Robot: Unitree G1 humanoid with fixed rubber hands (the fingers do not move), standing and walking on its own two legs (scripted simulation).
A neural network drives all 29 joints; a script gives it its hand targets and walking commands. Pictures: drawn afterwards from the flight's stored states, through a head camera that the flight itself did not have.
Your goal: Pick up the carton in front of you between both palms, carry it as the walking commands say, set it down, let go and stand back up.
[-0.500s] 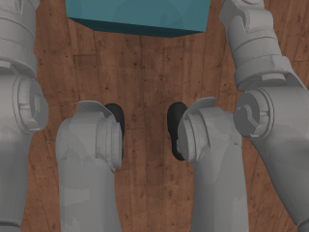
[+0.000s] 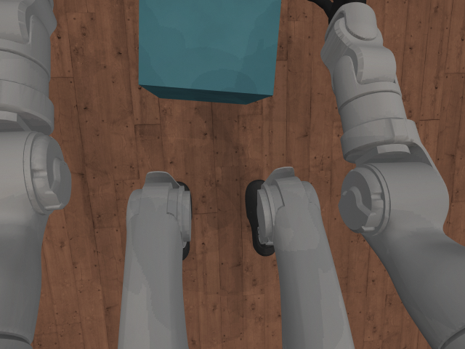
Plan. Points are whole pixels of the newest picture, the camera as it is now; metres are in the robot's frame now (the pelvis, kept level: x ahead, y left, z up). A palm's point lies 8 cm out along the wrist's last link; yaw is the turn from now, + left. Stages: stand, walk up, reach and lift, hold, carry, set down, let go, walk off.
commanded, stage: set down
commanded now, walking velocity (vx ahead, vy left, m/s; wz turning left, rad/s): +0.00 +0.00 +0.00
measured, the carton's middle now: (207, 43) +0.54 +0.04 -0.32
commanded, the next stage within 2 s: let go in 0.64 s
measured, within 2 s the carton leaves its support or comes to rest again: neither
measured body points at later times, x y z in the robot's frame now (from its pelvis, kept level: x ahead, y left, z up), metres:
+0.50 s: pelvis +0.02 +0.01 +0.13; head +0.35 +0.05 +0.44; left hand +0.58 +0.25 +0.03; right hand +0.56 -0.15 +0.03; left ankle +0.10 +0.11 -0.41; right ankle +0.11 -0.12 -0.41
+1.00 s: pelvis +0.06 +0.00 +0.26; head +0.33 +0.04 +0.62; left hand +0.48 +0.26 +0.13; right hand +0.48 -0.17 +0.13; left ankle +0.10 +0.11 -0.41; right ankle +0.11 -0.12 -0.41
